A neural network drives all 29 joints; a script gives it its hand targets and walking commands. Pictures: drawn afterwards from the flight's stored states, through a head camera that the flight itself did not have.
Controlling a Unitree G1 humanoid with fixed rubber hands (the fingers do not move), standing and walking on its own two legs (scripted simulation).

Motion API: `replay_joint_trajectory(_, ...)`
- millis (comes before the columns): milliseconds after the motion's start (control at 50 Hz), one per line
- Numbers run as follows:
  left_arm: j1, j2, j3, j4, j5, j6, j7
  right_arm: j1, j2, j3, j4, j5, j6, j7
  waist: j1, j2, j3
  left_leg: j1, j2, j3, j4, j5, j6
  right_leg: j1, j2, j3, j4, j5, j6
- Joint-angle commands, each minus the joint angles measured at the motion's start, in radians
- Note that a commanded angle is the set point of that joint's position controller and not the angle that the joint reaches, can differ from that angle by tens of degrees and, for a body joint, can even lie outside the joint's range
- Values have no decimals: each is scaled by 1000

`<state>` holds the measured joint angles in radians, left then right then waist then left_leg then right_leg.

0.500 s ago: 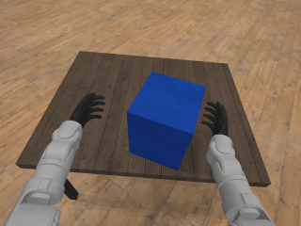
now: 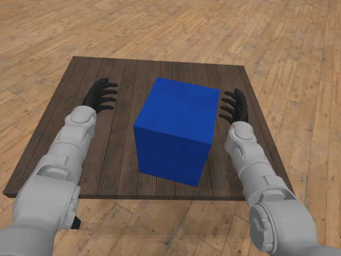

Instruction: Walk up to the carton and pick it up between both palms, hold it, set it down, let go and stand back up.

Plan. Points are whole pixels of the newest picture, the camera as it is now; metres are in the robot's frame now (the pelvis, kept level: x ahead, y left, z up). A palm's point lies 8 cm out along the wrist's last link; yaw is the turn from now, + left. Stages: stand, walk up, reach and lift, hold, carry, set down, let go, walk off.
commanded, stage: reach and lift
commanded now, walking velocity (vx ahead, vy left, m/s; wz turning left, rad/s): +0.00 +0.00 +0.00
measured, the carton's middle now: (177, 133) +0.48 -0.04 -0.06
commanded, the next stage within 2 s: none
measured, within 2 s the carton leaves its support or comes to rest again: neither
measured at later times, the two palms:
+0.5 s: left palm (95, 105) +0.46 +0.19 +0.09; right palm (239, 114) +0.42 -0.17 +0.10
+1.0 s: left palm (109, 132) +0.48 +0.18 -0.05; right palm (226, 149) +0.41 -0.18 -0.04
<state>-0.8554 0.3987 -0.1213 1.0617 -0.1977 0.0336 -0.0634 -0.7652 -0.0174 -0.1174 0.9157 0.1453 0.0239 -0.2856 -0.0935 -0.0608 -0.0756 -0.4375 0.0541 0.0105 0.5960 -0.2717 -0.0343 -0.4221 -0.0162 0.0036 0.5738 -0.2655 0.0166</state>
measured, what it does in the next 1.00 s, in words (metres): stands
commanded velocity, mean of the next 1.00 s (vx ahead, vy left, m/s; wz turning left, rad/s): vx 0.00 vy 0.00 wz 0.00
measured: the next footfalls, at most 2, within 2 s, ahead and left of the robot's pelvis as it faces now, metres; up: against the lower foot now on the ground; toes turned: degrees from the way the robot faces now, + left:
none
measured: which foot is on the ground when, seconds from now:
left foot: down 0.00-1.00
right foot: down 0.00-1.00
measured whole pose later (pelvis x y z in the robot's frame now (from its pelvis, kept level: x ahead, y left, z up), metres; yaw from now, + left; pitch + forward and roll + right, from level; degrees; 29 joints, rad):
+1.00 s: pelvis +0.00 +0.02 -0.03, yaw -2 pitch +34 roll -3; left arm -1.01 0.30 -0.05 1.47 -0.23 -0.42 -0.02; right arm -0.85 -0.07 -0.17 1.26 0.16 -0.42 -0.21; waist -0.12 0.01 -0.26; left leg -1.05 0.05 0.01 0.73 -0.26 -0.02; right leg -0.99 -0.02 0.01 0.62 -0.22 0.03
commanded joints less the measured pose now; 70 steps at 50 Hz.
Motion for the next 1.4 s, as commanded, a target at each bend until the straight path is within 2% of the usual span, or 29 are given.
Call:
replay_joint_trajectory(0, -717, 103, 8, -94, -150, -90, 43, -605, -243, -56, -152, 47, -72, 3, -135, 239, -714, 298, -45, 3, 3, 417, -62, 19, 59, -77, -97, 445, -25)
replay_joint_trajectory(60, -757, 104, -3, -35, -157, -103, 44, -648, -246, -48, -106, 55, -76, 5, -131, 239, -736, 284, -45, 4, 12, 423, -63, 5, 58, -75, -92, 453, -29)
replay_joint_trajectory(220, -808, 94, -44, 75, -179, -131, 44, -697, -269, -53, 13, 63, -96, 9, -147, 251, -776, 281, -47, -1, 23, 434, -69, -39, 59, -79, -92, 439, -37)
replay_joint_trajectory(300, -780, 68, -61, 123, -176, -157, 41, -665, -260, -46, 87, 61, -113, 15, -153, 260, -740, 280, -45, -6, 29, 438, -72, -61, 57, -81, -87, 426, -40)
replay_joint_trajectory(400, -737, 38, -63, 177, -168, -211, 34, -626, -233, -25, 155, 68, -151, 30, -137, 257, -690, 236, -46, -6, 33, 417, -66, -76, 48, -76, -75, 391, -37)
replay_joint_trajectory(540, -709, -10, -79, 251, -175, -306, 28, -594, -203, 8, 187, 86, -212, 60, -116, 240, -704, 153, -50, -3, 49, 367, -47, -123, 34, -72, -46, 337, -35)
replay_joint_trajectory(680, -688, -30, -23, 303, -138, -417, 35, -598, -170, -15, 138, 44, -327, 67, -96, 225, -881, 24, -63, 6, 117, 394, -43, -138, 33, -68, 30, 419, -20)
replay_joint_trajectory(760, -677, -30, 26, 336, -91, -471, 43, -564, -167, -47, 177, 7, -392, 73, -81, 219, -972, -26, -60, 6, 164, 413, -52, -180, 42, -80, 79, 440, -14)
replay_joint_trajectory(800, -683, -35, 43, 318, -68, -492, 48, -559, -170, -66, 186, -5, -426, 77, -71, 232, -1027, -21, -57, 6, 191, 448, -62, -213, 47, -88, 98, 451, -13)
replay_joint_trajectory(920, -685, -74, 103, 140, 27, -540, 74, -531, -182, -113, 128, -45, -537, 97, -45, 326, -1298, 166, -47, 4, 297, 764, -119, -296, 82, -120, 116, 573, -16)
replay_joint_trajectory(1000, -621, -124, 126, 89, 98, -547, 81, -487, -162, -125, 132, -73, -583, 123, -31, 378, -1355, 285, -42, 1, 316, 910, -140, -349, 103, -138, 98, 587, -22)
replay_joint_trajectory(1100, -565, -208, 157, 170, 194, -550, 62, -471, -86, -123, 174, -129, -622, 154, -18, 362, -1258, 284, -47, 6, 297, 912, -133, -340, 104, -136, 75, 576, -24)
replay_joint_trajectory(1160, -583, -287, 193, 245, 265, -565, 42, -499, 22, -129, 213, -191, -647, 172, -11, 317, -1163, 236, -53, 14, 284, 865, -121, -297, 93, -128, 70, 593, -22)
replay_joint_trajectory(1220, -614, -393, 249, 348, 360, -576, 15, -529, 179, -161, 270, -296, -661, 194, -3, 266, -1072, 155, -60, 31, 261, 741, -97, -247, 77, -119, 66, 574, -19)
replay_joint_trajectory(1280, -643, -492, 334, 397, 469, -599, 4, -531, 336, -233, 326, -448, -680, 209, 0, 230, -1013, 72, -65, 55, 234, 638, -74, -161, 62, -110, 78, 613, -13)
replay_joint_trajectory(1320, -649, -587, 345, 418, 523, -624, -8, -530, 465, -260, 359, -546, -687, 235, 3, 238, -1010, 65, -61, 59, 226, 645, -74, -122, 59, -108, 85, 651, -19)
replay_joint_trajectory(1340, -639, -651, 322, 440, 537, -631, -23, -529, 525, -260, 377, -573, -687, 254, 0, 248, -992, 92, -56, 54, 218, 669, -80, -121, 60, -115, 77, 651, -24)
replay_joint_trajectory(1380, -626, -724, 304, 489, 548, -639, -33, -525, 576, -265, 405, -600, -699, 274, 14, 250, -938, 118, -48, 53, 207, 681, -82, -147, 63, -126, 60, 619, -34)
